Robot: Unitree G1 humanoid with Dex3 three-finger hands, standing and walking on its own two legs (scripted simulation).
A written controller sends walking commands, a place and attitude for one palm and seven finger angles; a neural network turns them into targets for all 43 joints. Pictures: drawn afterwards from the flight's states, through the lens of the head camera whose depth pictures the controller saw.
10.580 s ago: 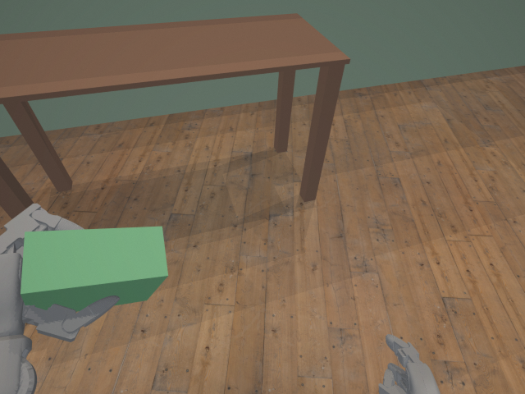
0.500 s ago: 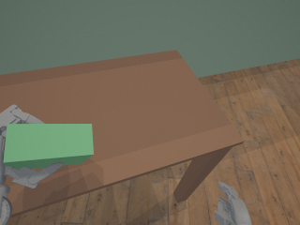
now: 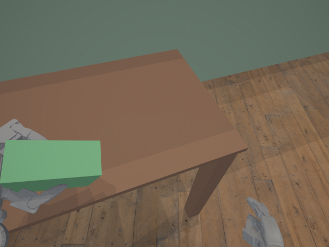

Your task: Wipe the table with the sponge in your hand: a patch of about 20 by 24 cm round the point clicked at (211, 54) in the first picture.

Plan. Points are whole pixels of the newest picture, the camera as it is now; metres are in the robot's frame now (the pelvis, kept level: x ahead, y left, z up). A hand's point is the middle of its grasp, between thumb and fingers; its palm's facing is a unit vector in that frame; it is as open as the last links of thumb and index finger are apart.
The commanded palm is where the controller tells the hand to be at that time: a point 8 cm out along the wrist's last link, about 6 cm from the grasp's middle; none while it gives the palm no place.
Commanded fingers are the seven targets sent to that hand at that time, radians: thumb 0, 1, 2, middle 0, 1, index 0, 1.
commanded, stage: come to a stop and stand still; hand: left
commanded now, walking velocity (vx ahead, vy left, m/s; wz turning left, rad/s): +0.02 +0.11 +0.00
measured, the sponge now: (68, 166) +0.23 +0.20 +0.14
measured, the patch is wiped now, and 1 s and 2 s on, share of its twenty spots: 0.00 0.00 0.00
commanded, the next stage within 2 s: look again from close up in 1.62 s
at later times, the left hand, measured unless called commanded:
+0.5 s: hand (15, 160) +0.23 +0.29 +0.14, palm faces +0.27 -0.88 -0.39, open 10.1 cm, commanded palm +0.17 +0.34 +0.18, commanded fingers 0.00 0.10 1.30 -1.20 -1.60 -1.20 -1.60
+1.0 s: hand out of the picture +0.22 +0.33 +0.16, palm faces +0.36 -0.85 -0.38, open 10.1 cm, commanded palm +0.15 +0.36 +0.18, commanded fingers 0.00 0.10 1.30 -1.20 -1.60 -1.20 -1.60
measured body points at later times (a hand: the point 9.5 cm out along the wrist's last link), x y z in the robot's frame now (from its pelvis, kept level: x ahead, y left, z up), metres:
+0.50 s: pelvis +0.01 +0.06 +0.00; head +0.04 +0.09 +0.45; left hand +0.21 +0.33 +0.17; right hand +0.19 -0.17 -0.06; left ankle +0.03 +0.14 -0.74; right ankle +0.00 -0.08 -0.74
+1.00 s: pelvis -0.01 +0.08 +0.00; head +0.03 +0.12 +0.45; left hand +0.19 +0.38 +0.18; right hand +0.18 -0.13 -0.06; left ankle +0.03 +0.14 -0.74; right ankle +0.00 -0.08 -0.74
